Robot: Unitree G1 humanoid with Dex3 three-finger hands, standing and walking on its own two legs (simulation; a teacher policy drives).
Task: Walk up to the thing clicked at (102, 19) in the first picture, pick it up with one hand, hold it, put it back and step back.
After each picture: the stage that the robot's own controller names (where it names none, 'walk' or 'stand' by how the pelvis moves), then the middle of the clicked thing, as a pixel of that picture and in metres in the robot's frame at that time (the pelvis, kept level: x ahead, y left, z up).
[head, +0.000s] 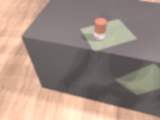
stand; (100, 29) +0.77 -0.08 -0.09
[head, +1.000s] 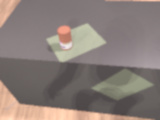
walk; (65, 38) +0.67 +0.14 -0.07
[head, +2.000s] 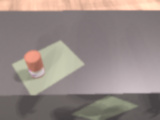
stand; (35, 65) +0.48 +0.23 -0.06
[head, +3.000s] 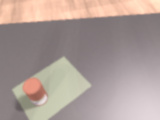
stand; (36, 92) +0.34 +0.22 -0.08
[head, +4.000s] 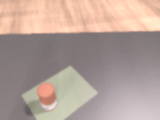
stand; (47, 97) +0.36 +0.17 -0.10
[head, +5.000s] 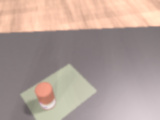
stand; (46, 96) +0.36 +0.17 -0.10
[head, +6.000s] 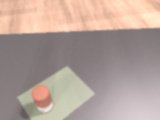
stand; (43, 99) +0.35 +0.18 -0.10
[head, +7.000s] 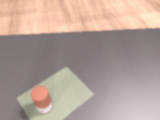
stand; (42, 100) +0.34 +0.19 -0.10
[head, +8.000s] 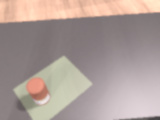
rise first; (39, 91) +0.35 +0.20 -0.09
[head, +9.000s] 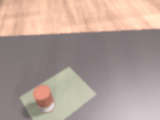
rise first; (44, 99) +0.34 +0.20 -0.09
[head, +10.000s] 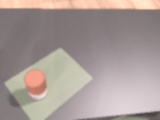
go down; (36, 85) +0.36 +0.17 -0.05
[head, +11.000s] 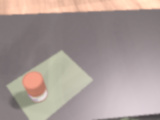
go down; (36, 87) +0.36 +0.18 -0.04
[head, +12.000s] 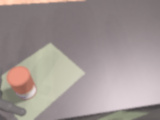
close in; (23, 84) +0.35 +0.20 -0.01
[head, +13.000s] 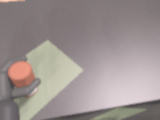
lift; (24, 80) +0.36 +0.19 +0.00
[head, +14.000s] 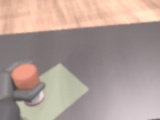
lift; (29, 85) +0.31 +0.18 +0.10
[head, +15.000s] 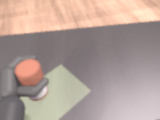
hold; (33, 80) +0.32 +0.17 +0.10
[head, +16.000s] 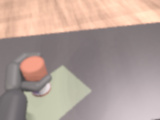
hold; (37, 77) +0.33 +0.16 +0.10
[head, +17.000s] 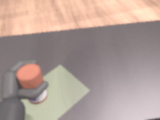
hold; (33, 84) +0.32 +0.17 +0.08
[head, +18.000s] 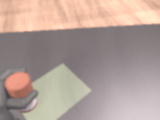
crouch; (22, 93) +0.29 +0.21 +0.06
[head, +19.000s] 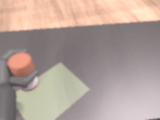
lower; (24, 72) +0.36 +0.20 +0.08
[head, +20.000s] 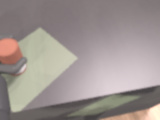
lower; (12, 58) +0.43 +0.20 +0.01
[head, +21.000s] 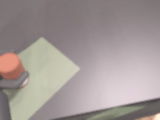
lower; (13, 72) +0.39 +0.21 +0.00
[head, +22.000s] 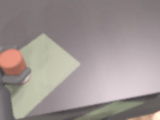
lower; (15, 68) +0.40 +0.20 +0.01
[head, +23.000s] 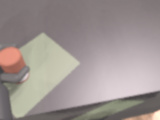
lower; (14, 66) +0.41 +0.20 +0.01
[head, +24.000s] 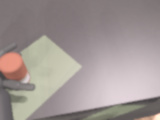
open; (16, 71) +0.39 +0.20 +0.00
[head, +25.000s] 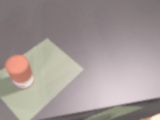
sink last; (21, 73) +0.39 +0.19 -0.01
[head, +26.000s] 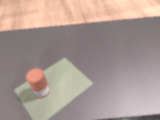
sink last; (39, 83) +0.40 +0.21 -0.03
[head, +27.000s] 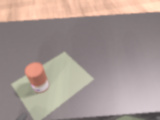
stand; (38, 78) +0.40 +0.21 -0.02
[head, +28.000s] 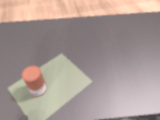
stand; (35, 81) +0.38 +0.21 -0.02
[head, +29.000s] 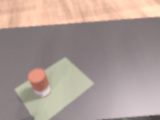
stand; (40, 83) +0.40 +0.20 -0.05
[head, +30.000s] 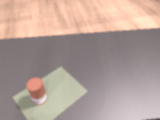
stand; (37, 91) +0.41 +0.20 -0.09
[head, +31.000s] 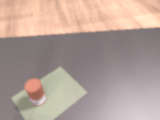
stand; (36, 92) +0.39 +0.21 -0.10
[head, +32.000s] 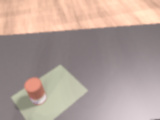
stand; (36, 91) +0.39 +0.21 -0.09
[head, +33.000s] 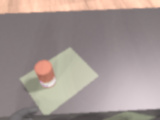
walk; (46, 74) +0.42 +0.17 -0.08
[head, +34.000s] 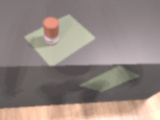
walk; (51, 32) +0.60 +0.17 -0.08
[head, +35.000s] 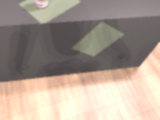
walk; out of the picture +0.84 +0.25 -0.07
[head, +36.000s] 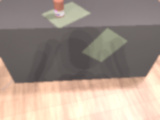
stand; (59, 7) +1.01 +0.19 -0.08
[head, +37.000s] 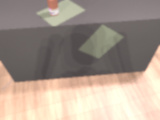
stand; (53, 6) +1.01 +0.21 -0.10
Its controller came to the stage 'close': yes
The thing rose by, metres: 0.20
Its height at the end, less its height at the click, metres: +0.00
